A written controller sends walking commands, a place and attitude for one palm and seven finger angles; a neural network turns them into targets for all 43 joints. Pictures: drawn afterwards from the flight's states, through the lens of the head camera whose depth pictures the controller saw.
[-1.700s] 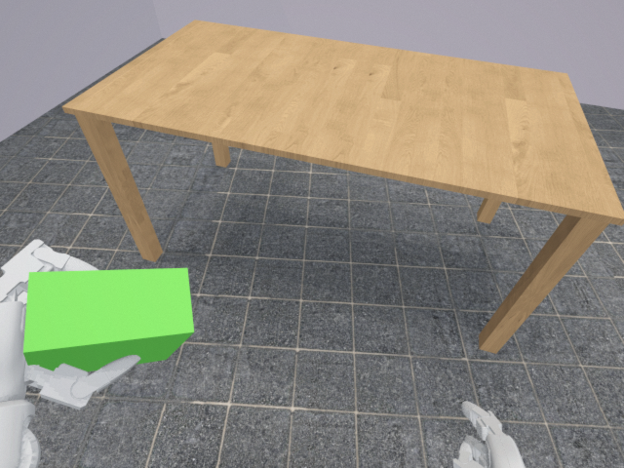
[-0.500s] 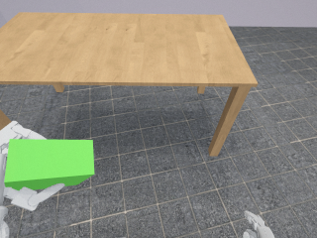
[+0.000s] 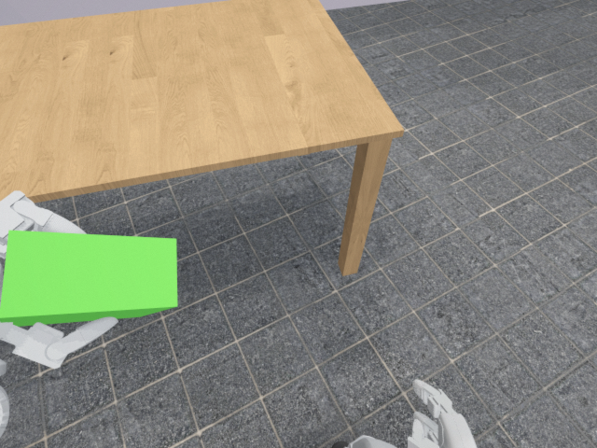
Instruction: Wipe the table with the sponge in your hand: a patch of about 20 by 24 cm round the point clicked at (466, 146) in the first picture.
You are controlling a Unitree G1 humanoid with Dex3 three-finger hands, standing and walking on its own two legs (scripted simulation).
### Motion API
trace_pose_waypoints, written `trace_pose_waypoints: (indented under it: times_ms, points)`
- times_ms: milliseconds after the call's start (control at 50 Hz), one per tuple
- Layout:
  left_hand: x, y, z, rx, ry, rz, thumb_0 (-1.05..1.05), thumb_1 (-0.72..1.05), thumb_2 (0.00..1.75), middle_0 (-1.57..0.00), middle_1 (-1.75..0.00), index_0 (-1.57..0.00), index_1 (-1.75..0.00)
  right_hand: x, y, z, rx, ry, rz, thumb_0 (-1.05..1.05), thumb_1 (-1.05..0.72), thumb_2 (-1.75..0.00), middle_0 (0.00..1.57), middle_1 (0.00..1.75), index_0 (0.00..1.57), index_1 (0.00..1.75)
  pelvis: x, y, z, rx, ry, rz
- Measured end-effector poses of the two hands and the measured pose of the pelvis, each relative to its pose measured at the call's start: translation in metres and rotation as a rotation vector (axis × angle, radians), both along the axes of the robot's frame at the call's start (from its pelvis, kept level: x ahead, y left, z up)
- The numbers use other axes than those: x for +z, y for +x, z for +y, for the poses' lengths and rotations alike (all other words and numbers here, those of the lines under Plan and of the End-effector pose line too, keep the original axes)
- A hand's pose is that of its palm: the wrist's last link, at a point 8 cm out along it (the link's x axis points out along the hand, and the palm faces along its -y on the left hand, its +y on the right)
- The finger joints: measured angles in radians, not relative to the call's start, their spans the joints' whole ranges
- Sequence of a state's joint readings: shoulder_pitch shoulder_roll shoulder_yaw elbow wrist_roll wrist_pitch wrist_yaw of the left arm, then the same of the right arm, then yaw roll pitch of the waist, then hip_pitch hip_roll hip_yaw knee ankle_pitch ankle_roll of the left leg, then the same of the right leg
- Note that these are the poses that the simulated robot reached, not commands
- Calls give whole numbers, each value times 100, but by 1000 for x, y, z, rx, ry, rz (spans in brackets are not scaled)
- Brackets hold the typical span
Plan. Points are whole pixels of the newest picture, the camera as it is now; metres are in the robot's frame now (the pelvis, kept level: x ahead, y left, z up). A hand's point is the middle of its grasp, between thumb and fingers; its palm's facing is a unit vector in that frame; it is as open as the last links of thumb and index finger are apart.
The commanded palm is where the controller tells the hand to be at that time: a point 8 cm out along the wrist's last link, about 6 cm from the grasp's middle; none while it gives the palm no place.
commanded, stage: turn to face it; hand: left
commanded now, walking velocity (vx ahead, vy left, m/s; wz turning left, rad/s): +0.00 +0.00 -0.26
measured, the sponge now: (113, 282) +0.25 +0.20 +0.15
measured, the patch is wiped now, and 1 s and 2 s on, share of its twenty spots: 0.00 0.00 0.00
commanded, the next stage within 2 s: take the last steps up to it in 0.02 s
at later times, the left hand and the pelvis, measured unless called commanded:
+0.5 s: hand (89, 237) +0.28 +0.22 +0.18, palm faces +0.40 -0.85 -0.35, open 10.6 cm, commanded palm +0.25 +0.25 +0.19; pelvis +0.06 -0.01 +0.01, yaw -5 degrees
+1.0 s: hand (228, 173) +0.38 +0.11 +0.17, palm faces +0.21 -0.84 -0.50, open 10.6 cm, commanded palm +0.33 +0.17 +0.19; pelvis +0.13 -0.09 +0.02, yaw -7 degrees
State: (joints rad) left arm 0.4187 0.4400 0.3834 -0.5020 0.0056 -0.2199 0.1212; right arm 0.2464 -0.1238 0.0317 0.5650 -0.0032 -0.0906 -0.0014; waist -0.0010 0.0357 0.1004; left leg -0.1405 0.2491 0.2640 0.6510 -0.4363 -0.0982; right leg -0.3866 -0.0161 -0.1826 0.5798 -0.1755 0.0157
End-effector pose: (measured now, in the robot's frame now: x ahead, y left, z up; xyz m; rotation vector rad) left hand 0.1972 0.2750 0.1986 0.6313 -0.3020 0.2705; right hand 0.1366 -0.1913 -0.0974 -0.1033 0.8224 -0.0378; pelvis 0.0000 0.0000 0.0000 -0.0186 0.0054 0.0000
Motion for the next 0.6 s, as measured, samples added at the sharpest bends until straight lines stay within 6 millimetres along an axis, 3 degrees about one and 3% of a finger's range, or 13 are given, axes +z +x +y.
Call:
trace_pose_waypoints:
  times_ms: [60, 140, 280, 360, 480, 540, 600]
  points:
    - [-6, 22, -27, -50, 18, 20, -1, -52, 100, -67, -136, -67, -136, -16, 8, -32, -36, -25, 36, 1, -90, -90, 21, 30, 21, 30, -7, 4, -10, -27, 0, -7]
    - [-4, 36, -50, -125, 45, 77, -1, -52, 100, -67, -136, -67, -136, -11, 13, -70, -113, -75, 54, 1, -90, -90, 20, 30, 21, 30, -3, 9, -16, -65, 22, -1]
    - [26, 39, -54, -154, 113, 27, -1, -52, 100, -67, -136, -68, -136, 17, 14, -102, -186, -153, 39, 1, -91, -90, 20, 30, 20, 30, 8, 26, -22, -93, 40, 14]
    - [28, 37, -38, -95, 43, -38, -1, -52, 100, -67, -136, -68, -136, 29, 17, -102, -191, -181, 17, 1, -91, -90, 20, 30, 20, 30, 11, 38, -21, -89, 42, 7]
    - [-4, 40, -11, 13, -164, -91, -1, -52, 100, -67, -136, -68, -136, 38, 33, -83, -189, -208, -44, 1, -91, -90, 20, 30, 20, 30, 8, 59, -12, -91, 36, -37]
    - [-13, 52, -10, 39, -217, -85, -1, -52, 100, -67, -136, -68, -136, 40, 45, -65, -160, -177, -77, 1, -91, -90, 20, 30, 20, 30, 11, 64, -13, -76, 23, -46]
    - [-8, 63, -19, 29, -219, -78, -1, -52, 100, -67, -136, -68, -136, 40, 57, -48, -116, -122, -94, 1, -90, -90, 20, 30, 20, 30, 16, 69, -17, -68, 7, -45]
